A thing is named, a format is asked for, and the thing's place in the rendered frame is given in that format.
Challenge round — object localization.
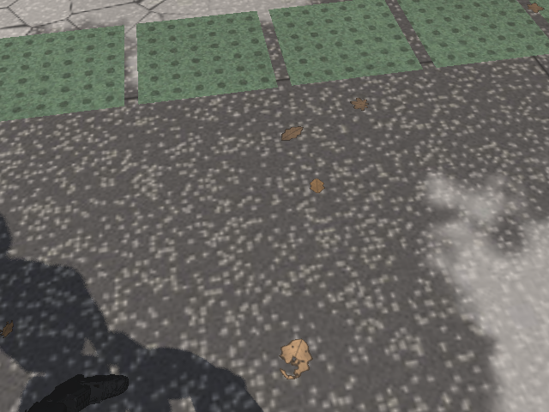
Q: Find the left robot hand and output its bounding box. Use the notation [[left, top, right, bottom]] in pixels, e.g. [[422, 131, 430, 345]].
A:
[[25, 374, 129, 412]]

